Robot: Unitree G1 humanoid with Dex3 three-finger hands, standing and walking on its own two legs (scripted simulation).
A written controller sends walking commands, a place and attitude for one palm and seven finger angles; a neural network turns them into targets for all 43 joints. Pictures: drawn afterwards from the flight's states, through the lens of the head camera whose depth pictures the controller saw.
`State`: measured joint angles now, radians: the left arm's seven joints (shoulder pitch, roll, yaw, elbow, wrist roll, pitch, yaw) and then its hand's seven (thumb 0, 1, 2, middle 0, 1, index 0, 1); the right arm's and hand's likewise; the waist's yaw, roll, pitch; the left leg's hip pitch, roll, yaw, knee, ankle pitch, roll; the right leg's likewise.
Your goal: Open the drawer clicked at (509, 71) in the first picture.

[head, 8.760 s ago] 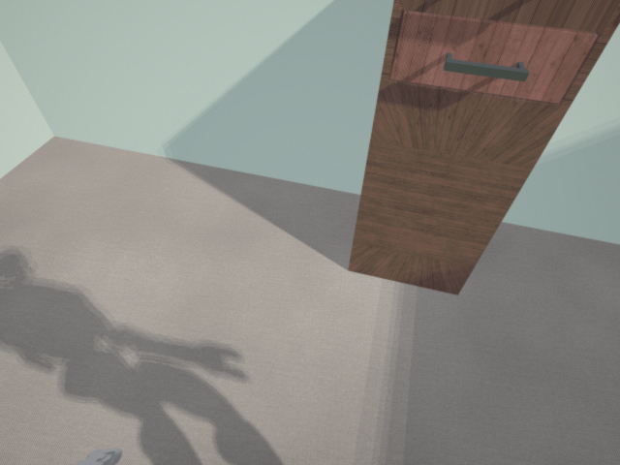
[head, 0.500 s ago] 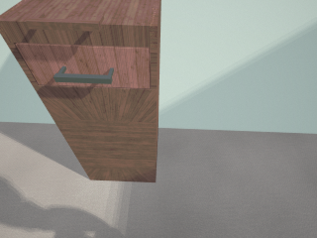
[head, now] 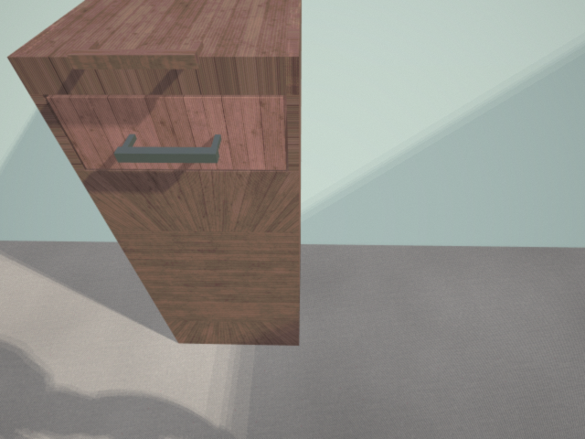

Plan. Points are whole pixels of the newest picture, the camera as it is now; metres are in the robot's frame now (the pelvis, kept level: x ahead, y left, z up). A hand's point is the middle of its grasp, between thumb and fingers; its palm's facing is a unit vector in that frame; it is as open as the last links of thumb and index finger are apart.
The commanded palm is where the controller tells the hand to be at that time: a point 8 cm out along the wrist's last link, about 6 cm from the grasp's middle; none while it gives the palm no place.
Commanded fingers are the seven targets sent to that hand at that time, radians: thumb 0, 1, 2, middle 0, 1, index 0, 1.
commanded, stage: look again from close up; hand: left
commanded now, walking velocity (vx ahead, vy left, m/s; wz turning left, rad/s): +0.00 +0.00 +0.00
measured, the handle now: (170, 147) +0.54 +0.24 +0.12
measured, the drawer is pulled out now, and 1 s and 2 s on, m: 0.00 0.00 0.00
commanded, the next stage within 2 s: raise the hand with hooked fingers in 0.18 s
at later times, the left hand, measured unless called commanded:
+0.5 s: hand (146, 399) +0.18 +0.21 -0.03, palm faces -0.04 -0.52 -0.85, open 7.7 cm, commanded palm +0.12 +0.22 -0.02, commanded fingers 0.00 0.62 0.78 -0.22 -0.48 -0.22 -0.48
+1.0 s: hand (133, 341) +0.23 +0.22 +0.05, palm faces +0.08 -0.11 -0.99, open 10.4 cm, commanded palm +0.19 +0.22 +0.10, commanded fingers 0.00 0.04 0.53 -0.26 -0.86 -0.26 -0.86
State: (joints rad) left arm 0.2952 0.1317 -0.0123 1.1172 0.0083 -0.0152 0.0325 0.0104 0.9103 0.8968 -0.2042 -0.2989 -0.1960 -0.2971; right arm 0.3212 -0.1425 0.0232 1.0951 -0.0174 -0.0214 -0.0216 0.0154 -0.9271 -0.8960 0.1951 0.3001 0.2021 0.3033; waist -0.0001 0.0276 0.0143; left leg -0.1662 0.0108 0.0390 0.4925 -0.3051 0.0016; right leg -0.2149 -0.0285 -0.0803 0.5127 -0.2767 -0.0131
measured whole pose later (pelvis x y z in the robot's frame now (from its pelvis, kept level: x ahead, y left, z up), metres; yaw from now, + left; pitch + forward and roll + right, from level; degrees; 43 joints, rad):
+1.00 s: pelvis -0.01 -0.01 -0.01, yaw -1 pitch +2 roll +1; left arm 0.27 0.39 -0.06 -0.14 0.98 0.09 0.23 0.01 0.25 0.62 -0.27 -0.71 -0.26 -0.71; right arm 0.07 -0.19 0.05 0.58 -0.05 0.08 0.02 0.01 -0.91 -0.90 0.20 0.30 0.21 0.30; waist 0.11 0.06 -0.04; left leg -0.30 0.03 0.05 0.62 -0.36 -0.01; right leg -0.37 -0.02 -0.06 0.66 -0.33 -0.03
